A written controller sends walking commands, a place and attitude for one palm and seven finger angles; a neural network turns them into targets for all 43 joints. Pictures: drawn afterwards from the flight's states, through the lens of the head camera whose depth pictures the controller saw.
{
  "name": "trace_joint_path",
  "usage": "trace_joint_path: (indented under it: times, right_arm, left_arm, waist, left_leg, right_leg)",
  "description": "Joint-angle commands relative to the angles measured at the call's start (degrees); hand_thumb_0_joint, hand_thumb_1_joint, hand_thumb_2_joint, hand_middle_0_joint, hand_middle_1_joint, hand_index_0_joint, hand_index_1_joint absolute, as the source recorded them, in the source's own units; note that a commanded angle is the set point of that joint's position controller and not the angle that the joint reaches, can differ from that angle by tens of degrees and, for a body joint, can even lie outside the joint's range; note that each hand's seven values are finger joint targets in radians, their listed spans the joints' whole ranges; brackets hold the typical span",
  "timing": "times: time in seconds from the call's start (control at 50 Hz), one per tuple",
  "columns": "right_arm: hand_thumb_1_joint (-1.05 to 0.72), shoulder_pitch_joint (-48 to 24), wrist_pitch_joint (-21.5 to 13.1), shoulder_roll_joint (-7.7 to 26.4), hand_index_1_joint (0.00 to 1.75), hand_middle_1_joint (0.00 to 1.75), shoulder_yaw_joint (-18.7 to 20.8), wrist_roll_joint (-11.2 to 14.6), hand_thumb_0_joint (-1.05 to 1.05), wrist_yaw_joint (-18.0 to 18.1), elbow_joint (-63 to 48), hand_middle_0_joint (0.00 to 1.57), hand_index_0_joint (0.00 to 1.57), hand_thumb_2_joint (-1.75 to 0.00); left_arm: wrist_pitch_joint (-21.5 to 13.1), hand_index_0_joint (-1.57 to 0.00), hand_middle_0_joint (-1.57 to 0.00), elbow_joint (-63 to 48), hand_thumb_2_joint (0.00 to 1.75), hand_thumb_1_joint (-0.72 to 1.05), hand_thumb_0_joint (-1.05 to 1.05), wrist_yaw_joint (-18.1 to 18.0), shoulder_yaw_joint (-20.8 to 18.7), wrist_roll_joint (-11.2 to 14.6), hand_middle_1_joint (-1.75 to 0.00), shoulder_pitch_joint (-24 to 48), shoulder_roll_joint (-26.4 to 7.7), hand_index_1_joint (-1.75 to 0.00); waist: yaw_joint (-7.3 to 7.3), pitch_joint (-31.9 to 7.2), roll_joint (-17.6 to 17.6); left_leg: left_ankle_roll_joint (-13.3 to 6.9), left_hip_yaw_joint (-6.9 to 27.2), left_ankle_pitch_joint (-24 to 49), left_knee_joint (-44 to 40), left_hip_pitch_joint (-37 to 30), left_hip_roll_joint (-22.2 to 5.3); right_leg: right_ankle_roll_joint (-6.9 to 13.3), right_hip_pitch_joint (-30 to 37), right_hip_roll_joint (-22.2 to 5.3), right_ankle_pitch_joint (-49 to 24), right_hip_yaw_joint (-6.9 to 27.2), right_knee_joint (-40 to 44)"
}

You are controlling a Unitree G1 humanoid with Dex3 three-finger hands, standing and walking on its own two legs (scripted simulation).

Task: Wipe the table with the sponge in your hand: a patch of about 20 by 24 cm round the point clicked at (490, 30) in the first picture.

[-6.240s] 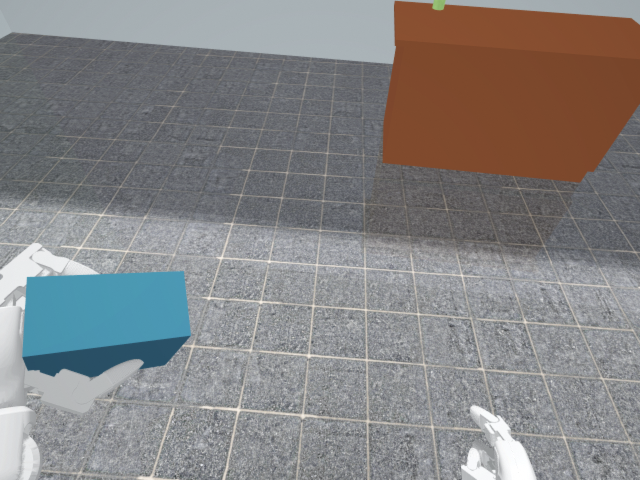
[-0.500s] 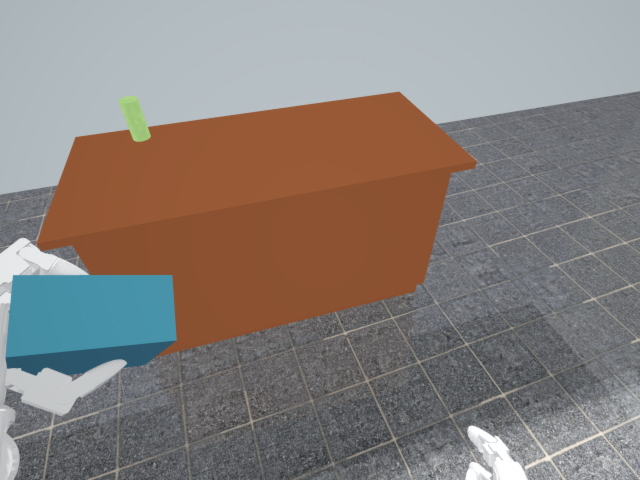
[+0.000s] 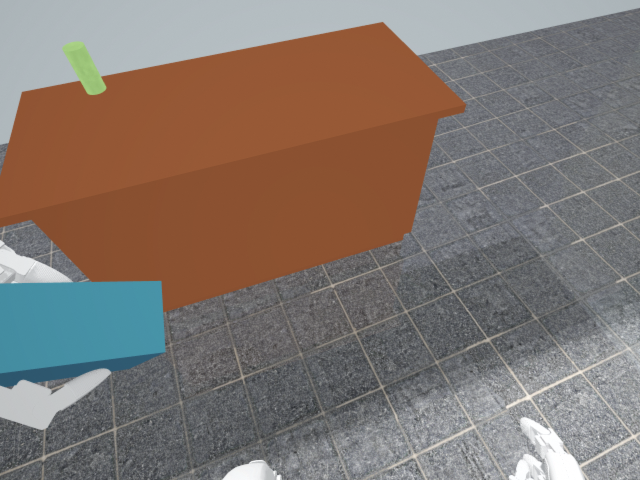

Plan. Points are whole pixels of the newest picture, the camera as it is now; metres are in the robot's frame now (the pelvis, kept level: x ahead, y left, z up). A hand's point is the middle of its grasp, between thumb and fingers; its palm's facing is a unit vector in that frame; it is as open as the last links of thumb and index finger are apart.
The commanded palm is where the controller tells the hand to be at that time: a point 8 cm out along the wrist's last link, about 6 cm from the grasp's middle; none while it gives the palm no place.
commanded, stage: take the last steps up to it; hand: left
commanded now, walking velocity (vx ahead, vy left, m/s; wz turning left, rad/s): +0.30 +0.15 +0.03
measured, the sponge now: (97, 333) +0.23 +0.21 +0.15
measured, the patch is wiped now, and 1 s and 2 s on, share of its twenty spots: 0.00 0.00 0.00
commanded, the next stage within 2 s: none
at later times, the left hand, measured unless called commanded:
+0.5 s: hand (48, 245) +0.31 +0.28 +0.17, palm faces +0.39 -0.76 -0.52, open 10.5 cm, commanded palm +0.26 +0.32 +0.17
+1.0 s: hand (53, 172) +0.43 +0.34 +0.16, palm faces +0.40 -0.80 -0.45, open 10.5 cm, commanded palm +0.37 +0.37 +0.17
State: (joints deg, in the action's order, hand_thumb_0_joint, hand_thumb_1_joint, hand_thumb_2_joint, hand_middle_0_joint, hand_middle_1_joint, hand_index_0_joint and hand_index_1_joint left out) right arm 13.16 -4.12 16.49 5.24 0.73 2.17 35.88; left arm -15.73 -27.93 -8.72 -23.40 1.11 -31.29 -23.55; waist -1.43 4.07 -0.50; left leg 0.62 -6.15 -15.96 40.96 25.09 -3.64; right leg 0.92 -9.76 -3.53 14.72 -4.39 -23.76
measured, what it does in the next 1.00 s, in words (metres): walks ahead: left foot, then right foot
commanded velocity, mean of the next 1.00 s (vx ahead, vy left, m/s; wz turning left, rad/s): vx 0.30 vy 0.11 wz -0.02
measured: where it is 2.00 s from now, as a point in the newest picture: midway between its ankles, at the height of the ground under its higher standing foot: (303, 410)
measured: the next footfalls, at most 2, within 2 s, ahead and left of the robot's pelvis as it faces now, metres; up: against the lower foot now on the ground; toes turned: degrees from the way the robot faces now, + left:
left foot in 0.10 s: +0.10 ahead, +0.14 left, +0.00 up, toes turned +9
right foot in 0.52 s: +0.18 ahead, -0.05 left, +0.00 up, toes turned -10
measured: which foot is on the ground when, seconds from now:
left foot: up 0.00-0.08, down 0.10-0.52, up 0.54-0.88, down 0.90-1.00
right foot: down 0.00-0.12, up 0.14-0.50, down 0.52-0.92, up 0.94-1.00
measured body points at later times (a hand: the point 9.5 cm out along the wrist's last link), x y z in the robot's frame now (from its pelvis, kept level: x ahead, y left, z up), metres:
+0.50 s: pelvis +0.10 +0.04 -0.01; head +0.12 +0.02 +0.43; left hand +0.28 +0.32 +0.20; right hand +0.25 -0.15 -0.12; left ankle +0.06 +0.14 -0.75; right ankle +0.14 -0.05 -0.74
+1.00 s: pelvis +0.20 +0.09 -0.02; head +0.23 +0.10 +0.43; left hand +0.40 +0.38 +0.18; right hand +0.35 -0.15 -0.10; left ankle +0.24 +0.21 -0.75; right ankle +0.14 -0.03 -0.69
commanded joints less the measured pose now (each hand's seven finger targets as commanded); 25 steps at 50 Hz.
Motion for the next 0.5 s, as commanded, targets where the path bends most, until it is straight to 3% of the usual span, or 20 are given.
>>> trace_joint_path:
  times: [0.0,0.02,0.04,0.06,0.08,0.1,0.12,0.14,0.16,0.22,0.24,0.3,0.38,0.44,0.46,0.48]
  right_arm:
    - [-0.90,-5.2,-3.5,1.6,0.30,0.30,0.0,-0.5,0.00,0.1,-9.7,0.20,0.20,-0.90]
    - [-0.90,-4.7,-3.5,1.8,0.30,0.30,0.0,-0.6,0.00,0.3,-9.6,0.20,0.20,-0.90]
    - [-0.90,-4.6,-3.7,2.5,0.30,0.30,0.3,-0.6,0.00,0.7,-9.7,0.20,0.20,-0.90]
    - [-0.90,-3.8,-4.0,3.1,0.30,0.30,0.5,-0.7,0.00,1.1,-9.7,0.20,0.20,-0.90]
    - [-0.90,-4.1,-3.8,3.8,0.30,0.30,0.6,-0.7,0.00,1.2,-9.8,0.20,0.20,-0.90]
    - [-0.90,-3.9,-4.0,2.9,0.30,0.30,0.2,-0.4,0.00,1.0,-10.4,0.20,0.20,-0.90]
    - [-0.90,-4.1,-4.4,2.4,0.30,0.30,-0.2,-0.3,0.00,0.6,-9.6,0.20,0.20,-0.90]
    - [-0.90,-5.4,-4.9,2.3,0.30,0.30,-0.8,-1.1,0.00,0.8,-8.8,0.20,0.20,-0.90]
    - [-0.90,-5.3,-5.1,1.8,0.30,0.30,-0.9,-0.7,0.00,0.7,-8.1,0.20,0.20,-0.90]
    - [-0.90,-5.1,-6.1,1.3,0.30,0.30,-1.4,0.2,0.00,0.4,-7.5,0.20,0.20,-0.90]
    - [-0.90,-5.0,-6.4,1.2,0.30,0.30,-1.6,0.1,0.00,0.5,-7.4,0.20,0.20,-0.90]
    - [-0.90,-5.3,-6.3,0.7,0.30,0.30,-2.2,-0.5,0.00,0.5,-7.3,0.20,0.20,-0.90]
    - [-0.90,-4.7,-5.3,1.1,0.30,0.30,-2.3,-0.6,0.00,1.2,-7.0,0.20,0.20,-0.90]
    - [-0.90,-5.8,-4.3,1.2,0.30,0.30,-2.5,-0.3,0.00,1.5,-7.3,0.20,0.20,-0.90]
    - [-0.90,-6.3,-3.9,1.1,0.30,0.30,-2.6,-0.1,0.00,1.5,-7.2,0.20,0.20,-0.90]
    - [-0.90,-6.3,-3.4,0.7,0.30,0.30,-2.5,0.1,0.00,1.3,-7.0,0.20,0.20,-0.90]
  left_arm:
    - [-2.0,-1.20,-1.20,-11.3,1.30,0.10,0.00,-2.2,-5.7,0.4,-1.60,3.8,-7.1,-1.60]
    - [-2.1,-1.20,-1.20,-12.8,1.30,0.10,0.00,-2.3,-4.9,0.2,-1.60,5.7,-6.9,-1.60]
    - [-2.2,-1.20,-1.20,-14.5,1.30,0.10,0.00,-2.3,-4.4,0.1,-1.60,7.3,-6.9,-1.60]
    - [-2.7,-1.20,-1.20,-16.6,1.30,0.10,0.00,-2.2,-3.8,0.0,-1.60,8.9,-6.7,-1.60]
    - [-3.1,-1.20,-1.20,-17.7,1.30,0.10,0.00,-2.4,-3.9,-0.2,-1.60,8.9,-6.7,-1.60]
    - [-3.6,-1.20,-1.20,-19.2,1.30,0.10,0.00,-2.5,-3.4,-0.9,-1.60,9.8,-7.6,-1.60]
    - [-3.5,-1.20,-1.20,-15.8,1.30,0.10,0.00,-2.1,-3.8,-1.7,-1.60,10.2,-9.2,-1.60]
    - [-3.4,-1.20,-1.20,-17.4,1.30,0.10,0.00,-2.0,-5.9,-1.1,-1.60,11.9,-11.7,-1.60]
    - [-2.9,-1.20,-1.20,-17.1,1.30,0.10,0.00,-1.8,-4.4,-1.2,-1.60,11.9,-9.6,-1.60]
    - [-2.7,-1.20,-1.20,-20.1,1.30,0.10,0.00,-1.0,-3.7,-0.5,-1.60,9.1,-7.8,-1.60]
    - [-2.8,-1.20,-1.20,-20.7,1.30,0.10,0.00,-1.0,-5.0,-0.4,-1.60,8.3,-9.1,-1.60]
    - [-2.1,-1.20,-1.20,-16.5,1.30,0.10,0.00,-0.4,-4.8,0.1,-1.60,5.5,-7.0,-1.60]
    - [-0.7,-1.20,-1.20,-10.3,1.30,0.10,0.00,-0.1,-3.9,0.5,-1.60,4.6,-5.4,-1.60]
    - [0.4,-1.20,-1.20,-9.0,1.30,0.10,0.00,-0.1,-3.3,0.5,-1.60,7.2,-5.5,-1.60]
    - [0.5,-1.20,-1.20,-9.2,1.30,0.10,0.00,-0.1,-3.4,0.3,-1.60,8.6,-6.1,-1.60]
    - [0.5,-1.20,-1.20,-9.0,1.30,0.10,0.00,-0.2,-3.4,-0.2,-1.60,9.3,-6.7,-1.60]
  waist:
    - [2.55,-9.4,11.6]
    - [1.90,-9.9,9.5]
    - [1.27,-10.3,4.5]
    - [0.18,-11.7,-2.3]
    - [0.27,-13.8,-14.9]
    - [1.02,-13.4,-18.8]
    - [0.71,-10.5,-14.7]
    - [1.02,-9.0,-15.5]
    - [0.60,-6.3,-12.3]
    - [1.38,-5.8,-11.2]
    - [1.64,-6.9,-11.1]
    - [1.52,-7.2,-9.9]
    - [1.17,-8.3,-7.7]
    - [1.56,-10.8,-5.9]
    - [1.95,-12.0,-3.3]
    - [2.08,-13.7,3.4]
  left_leg:
    - [-1.0,-2.6,-0.4,-9.6,-2.2,1.1]
    - [-1.1,-3.3,1.6,-13.2,-6.3,1.7]
    - [-1.6,-3.3,4.1,-16.9,-11.9,1.6]
    - [-3.3,0.1,6.5,-19.2,-21.4,-0.3]
    - [-7.6,12.8,13.6,-19.5,-30.2,-10.0]
    - [-12.9,23.8,23.3,-21.1,-33.0,-18.0]
    - [-14.1,23.8,15.3,-23.8,-26.8,-18.7]
    - [-14.7,24.0,9.9,-24.7,-22.5,-18.3]
    - [-14.5,21.8,7.8,-25.3,-19.4,-17.2]
    - [-12.1,12.5,8.0,-26.3,-17.6,-13.1]
    - [-11.7,10.8,9.1,-26.2,-17.6,-12.5]
    - [-10.8,8.4,12.3,-26.9,-16.5,-12.7]
    - [-9.1,5.6,16.9,-23.8,-19.0,-11.9]
    - [-7.3,3.2,20.3,-14.3,-18.6,-10.2]
    - [-6.5,2.8,19.4,-7.3,-15.4,-9.4]
    - [-5.3,-0.2,14.6,4.5,-8.7,-6.3]
  right_leg:
    - [7.0,8.7,-14.0,-13.4,11.6,3.5]
    - [6.2,7.2,-13.2,-12.1,10.6,1.2]
    - [4.6,4.9,-11.4,-13.0,8.3,-3.9]
    - [2.4,-2.1,-8.0,-14.2,5.8,-14.3]
    - [-0.7,-13.7,-1.8,0.0,0.0,-26.4]
    - [-1.6,-22.7,0.9,20.2,-1.1,-37.1]
    - [-0.8,-24.7,0.8,20.7,1.1,-44.3]
    - [-1.2,-25.5,-1.6,18.5,2.4,-46.1]
    - [-1.6,-26.4,-2.8,16.2,2.4,-46.3]
    - [-2.5,-26.4,-3.0,8.6,-0.1,-43.0]
    - [-2.7,-25.1,-3.1,7.0,-0.8,-39.9]
    - [-2.9,-20.2,-2.3,5.5,-2.8,-29.7]
    - [-2.8,-14.5,1.0,5.1,-6.1,-18.0]
    - [-1.9,-5.4,3.3,2.2,-8.1,-6.4]
    - [-1.1,1.1,2.1,-2.0,-6.4,-1.2]
    - [1.7,8.4,-4.1,-6.0,1.8,0.9]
